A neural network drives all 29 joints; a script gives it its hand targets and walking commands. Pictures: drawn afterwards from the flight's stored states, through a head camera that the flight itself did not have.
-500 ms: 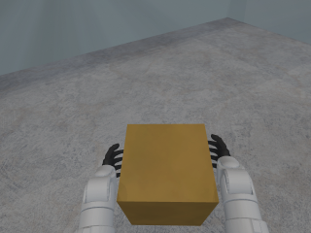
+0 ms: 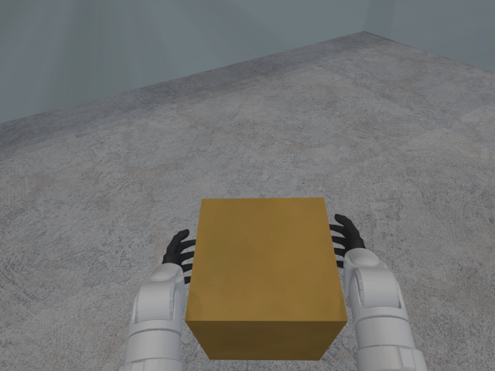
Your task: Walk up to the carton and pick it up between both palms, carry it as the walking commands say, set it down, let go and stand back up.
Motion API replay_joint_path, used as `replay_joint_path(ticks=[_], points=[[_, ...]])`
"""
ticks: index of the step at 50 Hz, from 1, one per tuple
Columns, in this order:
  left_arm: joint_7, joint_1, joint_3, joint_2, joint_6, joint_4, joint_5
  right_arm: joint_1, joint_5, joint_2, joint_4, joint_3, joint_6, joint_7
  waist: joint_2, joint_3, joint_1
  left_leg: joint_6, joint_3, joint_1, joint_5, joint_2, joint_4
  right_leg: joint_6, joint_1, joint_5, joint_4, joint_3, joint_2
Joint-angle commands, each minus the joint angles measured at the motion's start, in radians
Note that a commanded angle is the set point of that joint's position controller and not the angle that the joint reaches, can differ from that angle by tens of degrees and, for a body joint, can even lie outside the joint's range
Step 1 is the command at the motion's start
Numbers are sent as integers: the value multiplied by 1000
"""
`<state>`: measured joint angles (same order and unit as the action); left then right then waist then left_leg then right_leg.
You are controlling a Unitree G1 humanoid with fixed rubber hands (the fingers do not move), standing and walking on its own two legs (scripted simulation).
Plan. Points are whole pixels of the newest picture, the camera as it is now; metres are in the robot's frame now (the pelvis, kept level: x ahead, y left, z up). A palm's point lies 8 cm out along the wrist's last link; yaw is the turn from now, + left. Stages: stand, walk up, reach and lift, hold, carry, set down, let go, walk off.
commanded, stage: hold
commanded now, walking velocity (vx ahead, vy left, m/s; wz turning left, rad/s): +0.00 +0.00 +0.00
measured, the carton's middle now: (263, 283) +0.28 +0.00 -0.03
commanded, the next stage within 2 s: carry in 0.24 s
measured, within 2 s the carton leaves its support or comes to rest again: neither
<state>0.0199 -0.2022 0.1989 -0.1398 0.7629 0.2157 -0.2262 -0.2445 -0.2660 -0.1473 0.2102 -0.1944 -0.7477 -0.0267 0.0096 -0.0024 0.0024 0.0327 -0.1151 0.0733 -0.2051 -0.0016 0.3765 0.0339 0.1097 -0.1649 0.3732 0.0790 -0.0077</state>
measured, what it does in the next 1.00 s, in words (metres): walks backwards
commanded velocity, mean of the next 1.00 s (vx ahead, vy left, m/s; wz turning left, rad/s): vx -0.09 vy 0.00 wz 0.00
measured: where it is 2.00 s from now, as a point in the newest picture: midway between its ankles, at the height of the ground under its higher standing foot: outside the picture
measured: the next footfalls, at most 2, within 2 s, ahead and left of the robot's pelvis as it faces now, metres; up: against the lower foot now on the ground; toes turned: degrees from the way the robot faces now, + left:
right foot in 1.06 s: -0.15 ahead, -0.08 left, +0.00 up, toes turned -9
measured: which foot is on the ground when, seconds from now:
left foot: down 0.00-1.00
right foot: down 0.00-0.80, up 0.82-1.00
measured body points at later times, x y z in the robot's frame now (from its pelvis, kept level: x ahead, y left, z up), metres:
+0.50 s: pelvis -0.03 +0.01 -0.03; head -0.07 +0.02 +0.42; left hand +0.26 +0.15 +0.04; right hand +0.25 -0.16 +0.06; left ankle +0.01 +0.14 -0.74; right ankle +0.03 -0.14 -0.74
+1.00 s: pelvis -0.13 +0.03 -0.01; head -0.20 +0.05 +0.44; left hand +0.11 +0.17 +0.07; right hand +0.09 -0.14 +0.09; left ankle -0.04 +0.12 -0.74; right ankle -0.16 -0.09 -0.71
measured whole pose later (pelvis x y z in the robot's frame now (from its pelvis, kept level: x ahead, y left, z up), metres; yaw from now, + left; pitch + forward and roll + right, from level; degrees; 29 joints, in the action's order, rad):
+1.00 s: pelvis -0.13 +0.03 -0.01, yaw -5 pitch +3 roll -3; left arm -0.15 0.04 0.07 -0.13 1.25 -0.44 -0.02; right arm 0.00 -0.05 -0.13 -0.41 -0.05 -1.19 -0.14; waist 0.01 -0.24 -0.01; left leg -0.03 0.06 0.43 -0.12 0.06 0.50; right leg 0.04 0.42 -0.37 0.81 -0.07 0.02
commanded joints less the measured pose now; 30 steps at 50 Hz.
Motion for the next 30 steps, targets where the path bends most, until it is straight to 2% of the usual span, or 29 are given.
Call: replay_joint_path(ticks=[1, 9, 11, 12, 14, 15, 17, 19, 22, 25, 27, 29, 30], points=[[235, -668, -627, -929, -72, -169, 276, -500, 305, -991, -65, 611, 29, 292, -7, -276, -2, -32, 46, 37, 111, -102, -74, -8, -177, 156, -31, -37, 104], [230, -625, -629, -928, -66, -174, 276, -470, 306, -970, -87, 613, 27, 290, -7, -268, 6, -30, 38, 27, 142, -98, -80, -9, -178, 187, -32, -40, 107], [227, -618, -633, -934, -66, -185, 277, -473, 307, -974, -98, 623, 27, 288, -12, -279, -1, -29, 37, 18, 156, -98, -75, -9, -181, 201, -30, -37, 107], [234, -655, -667, -904, -62, -205, 290, -508, 320, -927, -117, 616, 40, 277, -54, -367, 10, -25, 56, 81, 203, 100, 141, -38, -18, 345, 110, -7, -135], [215, -618, -680, -920, -47, -253, 312, -488, 352, -952, -174, 653, 27, 267, -33, -455, 10, -36, 45, 67, 411, 119, 229, -51, 26, 543, 217, 4, -135], [204, -588, -688, -909, -29, -255, 320, -446, 354, -940, -170, 654, 11, 257, -25, -459, 6, -36, 42, 86, 469, 121, 255, -48, 48, 600, 239, 8, -135], [187, -574, -721, -909, 1, -323, 353, -417, 381, -950, -230, 695, -23, 241, -43, -472, -1, -39, 44, 105, 480, 125, 278, -42, 88, 586, 259, 16, -130], [166, -560, -760, -906, 37, -399, 378, -397, 399, -940, -301, 727, -59, 218, -22, -459, -3, -52, 38, 138, 481, 129, 278, -38, 133, 528, 286, 22, -120], [132, -548, -806, -890, 100, -520, 407, -379, 423, -914, -410, 758, -120, 183, 8, -450, -2, -72, 6, 195, 405, 150, 264, -39, 182, 362, 312, 25, -106], [95, -509, -821, -870, 175, -608, 423, -380, 449, -890, -506, 775, -193, 150, 16, -424, -6, -85, -13, 276, 143, 146, 241, -50, 246, 139, 290, 43, -103], [67, -489, -830, -855, 227, -674, 441, -359, 469, -880, -563, 786, -245, 126, 44, -391, -11, -86, -11, 314, 9, 137, 219, -51, 290, -5, 261, 43, -95], [31, -441, -815, -827, 284, -705, 450, -295, 476, -857, -597, 783, -302, 95, 38, -360, -14, -86, -12, 349, -112, 129, 190, -47, 324, -129, 230, 40, -86], [17, -433, -812, -819, 306, -725, 457, -297, 481, -855, -618, 787, -326, 82, 11, -342, -14, -83, 5, 370, -238, 113, 180, -46, 342, -232, 186, 55, -86]])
